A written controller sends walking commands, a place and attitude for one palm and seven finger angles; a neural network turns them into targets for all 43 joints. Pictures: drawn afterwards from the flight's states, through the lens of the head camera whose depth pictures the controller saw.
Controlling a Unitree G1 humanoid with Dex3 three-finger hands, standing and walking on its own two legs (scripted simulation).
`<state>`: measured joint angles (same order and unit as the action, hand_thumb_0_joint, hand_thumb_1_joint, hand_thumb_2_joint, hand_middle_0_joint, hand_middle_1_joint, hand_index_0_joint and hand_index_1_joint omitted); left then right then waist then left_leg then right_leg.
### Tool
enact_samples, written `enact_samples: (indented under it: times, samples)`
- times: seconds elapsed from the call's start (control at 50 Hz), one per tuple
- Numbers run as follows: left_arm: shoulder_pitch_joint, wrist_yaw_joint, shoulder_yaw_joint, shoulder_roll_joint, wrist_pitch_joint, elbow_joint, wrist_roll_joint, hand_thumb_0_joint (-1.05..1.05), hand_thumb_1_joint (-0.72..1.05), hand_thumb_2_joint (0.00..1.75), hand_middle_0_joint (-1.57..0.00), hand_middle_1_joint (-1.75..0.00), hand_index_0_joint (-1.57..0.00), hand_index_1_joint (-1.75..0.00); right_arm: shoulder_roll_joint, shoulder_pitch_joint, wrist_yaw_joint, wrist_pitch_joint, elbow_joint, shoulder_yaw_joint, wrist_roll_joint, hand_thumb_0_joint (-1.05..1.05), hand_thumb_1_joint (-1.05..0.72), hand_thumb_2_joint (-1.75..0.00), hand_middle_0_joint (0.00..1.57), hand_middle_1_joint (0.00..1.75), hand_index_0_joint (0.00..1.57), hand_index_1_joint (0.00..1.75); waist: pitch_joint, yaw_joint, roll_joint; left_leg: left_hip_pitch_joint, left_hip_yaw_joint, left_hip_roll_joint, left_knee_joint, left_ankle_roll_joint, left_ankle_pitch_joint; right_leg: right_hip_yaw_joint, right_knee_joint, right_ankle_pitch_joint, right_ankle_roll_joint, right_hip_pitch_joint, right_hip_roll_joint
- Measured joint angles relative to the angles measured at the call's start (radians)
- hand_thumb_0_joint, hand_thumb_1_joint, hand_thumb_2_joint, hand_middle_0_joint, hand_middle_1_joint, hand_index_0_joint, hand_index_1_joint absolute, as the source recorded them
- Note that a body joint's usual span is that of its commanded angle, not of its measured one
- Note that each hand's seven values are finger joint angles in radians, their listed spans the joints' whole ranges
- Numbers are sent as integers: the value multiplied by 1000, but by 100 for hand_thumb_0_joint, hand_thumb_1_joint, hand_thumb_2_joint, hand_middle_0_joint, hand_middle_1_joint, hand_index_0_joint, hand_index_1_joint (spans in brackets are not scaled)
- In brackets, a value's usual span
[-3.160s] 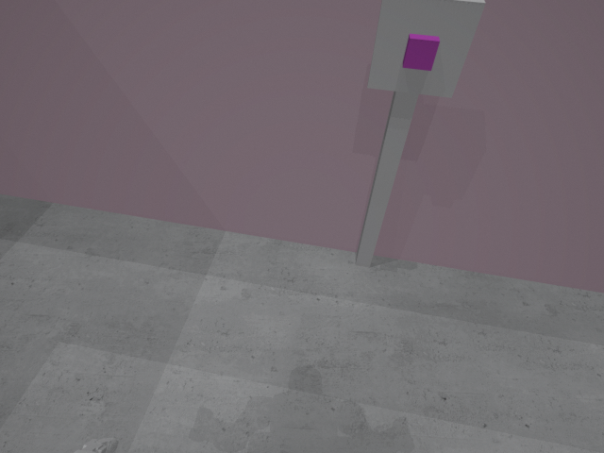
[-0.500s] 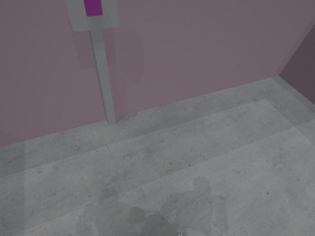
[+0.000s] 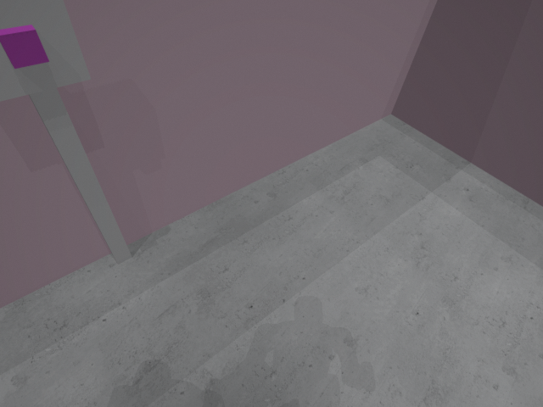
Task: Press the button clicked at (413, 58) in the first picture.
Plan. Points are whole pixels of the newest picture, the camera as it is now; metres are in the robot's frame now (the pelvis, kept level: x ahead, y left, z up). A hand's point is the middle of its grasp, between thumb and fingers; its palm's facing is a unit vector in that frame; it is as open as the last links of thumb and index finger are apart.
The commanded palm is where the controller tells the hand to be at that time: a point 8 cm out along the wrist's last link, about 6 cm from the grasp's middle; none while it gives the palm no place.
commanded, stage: walk to a spot facing it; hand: left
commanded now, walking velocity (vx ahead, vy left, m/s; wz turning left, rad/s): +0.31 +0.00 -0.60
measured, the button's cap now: (22, 46) +0.72 +0.58 +0.14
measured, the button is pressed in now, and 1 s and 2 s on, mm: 0 0 0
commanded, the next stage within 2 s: turn to face it in 0.50 s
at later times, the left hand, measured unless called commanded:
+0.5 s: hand (222, 295) +0.35 +0.12 -0.16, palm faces -0.36 -0.92 -0.14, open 7.4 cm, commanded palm none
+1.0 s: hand (214, 269) +0.42 +0.14 -0.18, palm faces -0.22 -0.97 -0.14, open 7.4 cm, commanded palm none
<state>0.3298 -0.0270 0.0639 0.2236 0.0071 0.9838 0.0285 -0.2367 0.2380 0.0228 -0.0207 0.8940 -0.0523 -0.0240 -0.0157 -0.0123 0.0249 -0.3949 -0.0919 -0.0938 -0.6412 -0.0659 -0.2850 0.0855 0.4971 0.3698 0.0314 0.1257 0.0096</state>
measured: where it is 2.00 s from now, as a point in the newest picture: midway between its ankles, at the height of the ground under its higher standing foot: outside the picture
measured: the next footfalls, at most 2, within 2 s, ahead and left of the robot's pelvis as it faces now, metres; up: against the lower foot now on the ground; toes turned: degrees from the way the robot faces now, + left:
right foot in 0.54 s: +0.28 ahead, -0.14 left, +0.00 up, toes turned -27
left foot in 0.90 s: +0.37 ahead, +0.07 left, +0.00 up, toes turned -11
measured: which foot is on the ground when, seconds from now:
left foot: down 0.00-0.52, up 0.54-0.88, down 0.90-1.00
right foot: down 0.00-0.02, up 0.04-0.52, down 0.54-0.92, up 0.94-1.00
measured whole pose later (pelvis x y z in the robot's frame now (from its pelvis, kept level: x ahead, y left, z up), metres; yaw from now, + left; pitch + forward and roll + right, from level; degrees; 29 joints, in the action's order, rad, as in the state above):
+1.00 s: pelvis +0.28 +0.00 +0.00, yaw -16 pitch +0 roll -3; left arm 0.18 0.02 0.06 0.18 0.04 0.96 0.02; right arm -0.15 0.24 0.00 0.02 0.97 -0.03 -0.03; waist -0.01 0.01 0.04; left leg -0.34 -0.07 -0.04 -0.65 0.05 -0.32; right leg -0.11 0.87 0.47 0.03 0.37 -0.04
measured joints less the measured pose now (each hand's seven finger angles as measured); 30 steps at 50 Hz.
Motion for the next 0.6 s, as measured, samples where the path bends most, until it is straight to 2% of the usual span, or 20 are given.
enact_samples:
  times: [0.04,0.08,0.14,0.2,0.3,0.38,0.44,0.48,0.52,0.54,0.56,0.6]
  samples:
    - [6,0,13,12,15,12,-5,1,91,90,-20,-30,-20,-30,16,-8,-11,-27,-7,10,-8,1,-91,-89,20,30,20,30,-5,0,26,17,-37,5,-14,60,19,17,185,90,-23,65,-3]
    - [0,-3,21,18,32,29,-2,1,91,90,-20,-30,-20,-30,32,1,-21,-39,-4,24,-12,1,-91,-89,20,30,20,30,-2,5,25,47,-70,-13,-29,91,-21,-14,458,112,-35,173,10]
    - [-31,-17,35,28,37,25,6,2,91,90,-20,-30,-19,-30,65,43,-33,-45,24,34,-10,0,-91,-89,20,30,20,30,-1,10,28,137,-111,-18,63,94,-15,-83,688,-12,-32,305,-14]
    - [-64,-21,43,23,34,-5,8,1,91,90,-20,-30,-19,-30,92,92,-42,-47,67,39,-4,0,-91,-89,20,30,20,30,-3,5,25,217,-155,-14,163,91,0,-113,743,-119,-16,404,-42]
    - [-123,-20,47,2,40,-36,9,1,91,90,-19,-30,-19,-30,124,163,-47,-46,131,37,2,1,-91,-89,20,30,20,30,-17,17,18,311,-222,-2,245,89,-17,-128,688,-196,8,502,-81]
    - [-181,-21,39,-18,49,-43,7,1,91,90,-19,-30,-19,-30,135,195,-46,-35,168,31,-3,1,-91,-89,20,30,20,30,-50,43,7,366,-268,-7,248,76,-63,-171,509,-188,12,500,-99]
    - [-227,-20,32,-31,47,-49,5,1,91,90,-19,-30,-19,-30,134,206,-45,-24,181,23,-7,1,-91,-89,20,30,20,30,-81,66,-1,396,-306,-21,220,56,-114,-207,347,-160,-4,464,-84]
    - [-254,-19,26,-39,39,-57,5,1,91,90,-19,-30,-19,-30,129,213,-44,-16,184,15,-7,1,-91,-89,20,30,20,30,-98,77,-11,407,-329,-40,175,37,-161,-230,265,-142,-25,428,-59]
    - [-269,-20,18,-41,18,-69,7,1,91,90,-19,-30,-19,-30,123,224,-40,-6,185,8,-2,1,-91,-89,20,30,20,30,-107,78,-19,391,-340,-77,52,22,-216,-254,166,-166,-49,358,-28]
    - [-268,-20,13,-34,0,-78,7,1,91,90,-19,-30,-19,-30,124,236,-35,1,181,7,5,1,-91,-89,20,30,20,30,-101,77,-5,345,-322,-94,-80,18,-228,-253,124,-223,-92,321,-29]
    - [-274,-13,12,-34,-18,-82,1,1,91,90,-20,-30,-19,-30,118,223,-33,12,179,6,11,1,-91,-89,20,30,20,30,-106,69,-5,267,-256,-103,-266,8,-262,-247,163,-199,-126,333,-24]
    - [-274,4,6,-35,-27,-86,-14,1,91,90,-20,-30,-19,-30,100,166,-40,33,164,3,16,1,-91,-89,20,30,20,30,-129,66,-14,119,-99,-78,-567,0,-267,-234,209,-132,-137,326,-8]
